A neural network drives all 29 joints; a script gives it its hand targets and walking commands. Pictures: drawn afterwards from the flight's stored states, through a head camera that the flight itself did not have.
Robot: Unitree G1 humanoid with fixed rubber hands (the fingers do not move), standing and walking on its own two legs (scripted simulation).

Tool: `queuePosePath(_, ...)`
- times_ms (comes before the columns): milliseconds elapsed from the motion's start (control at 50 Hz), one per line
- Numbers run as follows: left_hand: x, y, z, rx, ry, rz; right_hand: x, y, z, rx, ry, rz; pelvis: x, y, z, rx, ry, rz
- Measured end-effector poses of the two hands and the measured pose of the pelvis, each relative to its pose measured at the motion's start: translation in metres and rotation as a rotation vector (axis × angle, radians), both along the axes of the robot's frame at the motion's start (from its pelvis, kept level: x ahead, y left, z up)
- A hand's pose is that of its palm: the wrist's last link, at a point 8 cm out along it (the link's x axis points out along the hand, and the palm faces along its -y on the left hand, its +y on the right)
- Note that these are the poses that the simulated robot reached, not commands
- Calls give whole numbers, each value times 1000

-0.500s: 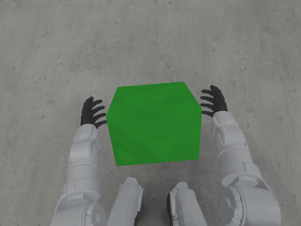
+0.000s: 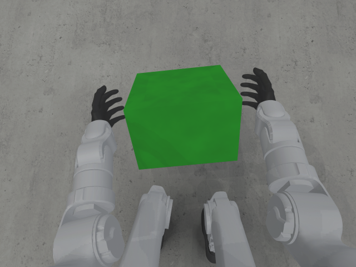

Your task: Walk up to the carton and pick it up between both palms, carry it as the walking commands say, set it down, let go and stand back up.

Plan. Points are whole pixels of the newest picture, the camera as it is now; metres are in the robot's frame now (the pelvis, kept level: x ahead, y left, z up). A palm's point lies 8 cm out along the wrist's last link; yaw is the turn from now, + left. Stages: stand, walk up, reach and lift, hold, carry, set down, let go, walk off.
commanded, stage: set down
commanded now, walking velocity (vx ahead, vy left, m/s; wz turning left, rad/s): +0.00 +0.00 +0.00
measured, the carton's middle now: (182, 113) +0.51 +0.03 -0.26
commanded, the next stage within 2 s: none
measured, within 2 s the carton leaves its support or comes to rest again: neither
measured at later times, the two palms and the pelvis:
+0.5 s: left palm (116, 123) +0.45 +0.20 -0.17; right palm (253, 106) +0.51 -0.15 -0.17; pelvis -0.02 +0.00 -0.07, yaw +1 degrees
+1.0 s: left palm (120, 115) +0.48 +0.21 -0.21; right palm (246, 99) +0.54 -0.14 -0.21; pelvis -0.03 +0.00 -0.12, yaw +2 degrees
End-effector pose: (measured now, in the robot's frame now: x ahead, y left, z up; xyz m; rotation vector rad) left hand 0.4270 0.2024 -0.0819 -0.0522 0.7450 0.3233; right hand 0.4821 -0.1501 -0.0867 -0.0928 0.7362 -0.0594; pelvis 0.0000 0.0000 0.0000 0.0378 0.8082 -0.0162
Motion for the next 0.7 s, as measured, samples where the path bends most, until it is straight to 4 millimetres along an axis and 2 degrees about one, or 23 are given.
queuePosePath(700,30,0,-121,9,-5,5,33,0,-121,-27,3,38,-25,4,-95,20,33,1)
